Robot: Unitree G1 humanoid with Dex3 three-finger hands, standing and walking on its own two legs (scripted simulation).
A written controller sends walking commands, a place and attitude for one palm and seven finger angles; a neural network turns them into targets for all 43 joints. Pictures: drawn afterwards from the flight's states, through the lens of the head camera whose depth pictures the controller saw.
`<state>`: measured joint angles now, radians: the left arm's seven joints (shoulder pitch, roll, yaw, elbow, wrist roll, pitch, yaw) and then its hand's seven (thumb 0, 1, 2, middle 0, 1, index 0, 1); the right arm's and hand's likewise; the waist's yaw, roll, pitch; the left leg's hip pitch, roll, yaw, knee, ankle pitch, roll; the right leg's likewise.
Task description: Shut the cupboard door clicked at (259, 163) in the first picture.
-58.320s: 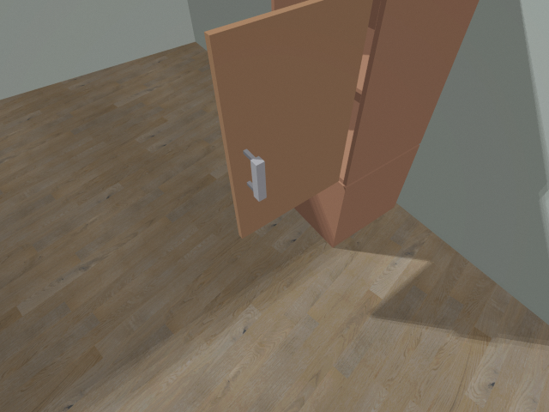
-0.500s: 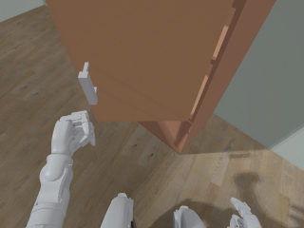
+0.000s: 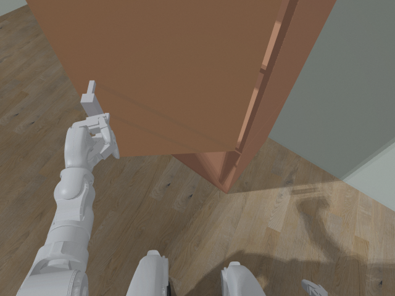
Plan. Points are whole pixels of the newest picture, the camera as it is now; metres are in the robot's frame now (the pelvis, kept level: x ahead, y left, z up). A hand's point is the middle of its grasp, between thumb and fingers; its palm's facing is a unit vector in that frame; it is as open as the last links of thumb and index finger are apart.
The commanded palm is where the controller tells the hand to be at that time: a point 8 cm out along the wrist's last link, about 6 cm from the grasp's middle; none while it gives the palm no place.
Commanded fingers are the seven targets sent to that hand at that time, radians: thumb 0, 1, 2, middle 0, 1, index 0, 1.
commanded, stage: bring the fist close to the handle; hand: left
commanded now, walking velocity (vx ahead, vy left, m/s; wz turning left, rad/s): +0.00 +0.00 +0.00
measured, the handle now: (98, 109) +0.50 +0.23 +0.04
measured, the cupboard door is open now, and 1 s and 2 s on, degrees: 42 34 22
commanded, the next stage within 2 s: push the door shut along its arc in 0.24 s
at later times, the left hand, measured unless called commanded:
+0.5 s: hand (113, 143) +0.41 +0.18 +0.04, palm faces +0.04 -1.00 -0.04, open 3.1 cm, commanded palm +0.40 +0.23 +0.04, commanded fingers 0.00 0.90 0.90 -1.30 -1.50 -1.30 -1.50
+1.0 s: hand (119, 118) +0.47 +0.18 +0.04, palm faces -0.10 -0.99 -0.04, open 3.1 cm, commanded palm +0.47 +0.21 +0.04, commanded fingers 0.00 0.90 0.90 -1.30 -1.50 -1.30 -1.50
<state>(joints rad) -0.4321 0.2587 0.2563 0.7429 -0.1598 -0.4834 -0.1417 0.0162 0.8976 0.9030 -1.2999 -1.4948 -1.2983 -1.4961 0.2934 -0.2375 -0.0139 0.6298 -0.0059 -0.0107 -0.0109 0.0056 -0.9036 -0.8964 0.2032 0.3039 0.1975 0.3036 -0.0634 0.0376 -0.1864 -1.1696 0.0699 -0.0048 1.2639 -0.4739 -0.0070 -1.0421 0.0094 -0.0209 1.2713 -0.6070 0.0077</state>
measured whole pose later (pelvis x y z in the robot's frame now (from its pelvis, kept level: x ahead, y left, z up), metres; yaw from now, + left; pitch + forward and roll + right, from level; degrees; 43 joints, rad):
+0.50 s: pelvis -0.01 +0.00 +0.00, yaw +1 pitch +21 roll -2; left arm -0.51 0.28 0.25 0.85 -0.14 -0.52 -0.17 0.02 0.90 0.90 -1.30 -1.50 -1.30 -1.50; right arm 0.25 -0.24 0.00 0.63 0.00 -0.01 -0.02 0.00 -0.90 -0.90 0.20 0.30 0.20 0.30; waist -0.06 0.03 -0.18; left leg -1.18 0.06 -0.02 1.27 -0.46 -0.01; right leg -1.05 0.01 -0.04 1.28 -0.60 0.00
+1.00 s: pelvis -0.01 +0.00 -0.02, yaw +0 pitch +25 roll -4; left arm -0.83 0.44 0.31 1.10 -0.13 -0.45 -0.32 0.02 0.90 0.90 -1.32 -1.50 -1.30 -1.50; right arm 0.32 -0.26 0.00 0.67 0.00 0.01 -0.01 0.00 -0.90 -0.90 0.20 0.30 0.20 0.30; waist -0.12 0.05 -0.17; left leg -1.33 0.07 -0.04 1.36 -0.48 0.00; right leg -1.18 0.02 -0.05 1.34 -0.61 0.01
